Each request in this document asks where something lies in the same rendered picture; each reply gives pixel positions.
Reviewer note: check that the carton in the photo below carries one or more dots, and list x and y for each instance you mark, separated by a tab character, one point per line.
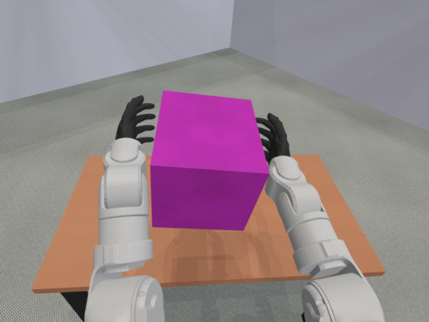
208	167

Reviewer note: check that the robot left forearm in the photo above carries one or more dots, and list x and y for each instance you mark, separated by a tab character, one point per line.
124	242

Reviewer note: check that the robot right hand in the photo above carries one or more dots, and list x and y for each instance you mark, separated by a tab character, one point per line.
277	144

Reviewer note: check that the table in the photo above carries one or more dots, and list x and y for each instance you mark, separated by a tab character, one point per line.
262	252

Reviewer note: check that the robot right forearm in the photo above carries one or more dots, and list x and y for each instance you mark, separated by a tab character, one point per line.
317	250

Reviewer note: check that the right robot upper arm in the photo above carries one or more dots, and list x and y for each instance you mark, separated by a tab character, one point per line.
342	298

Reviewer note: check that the left robot upper arm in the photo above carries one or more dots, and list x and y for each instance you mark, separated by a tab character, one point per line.
126	299

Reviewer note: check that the robot left hand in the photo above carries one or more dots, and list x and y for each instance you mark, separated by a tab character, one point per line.
127	126

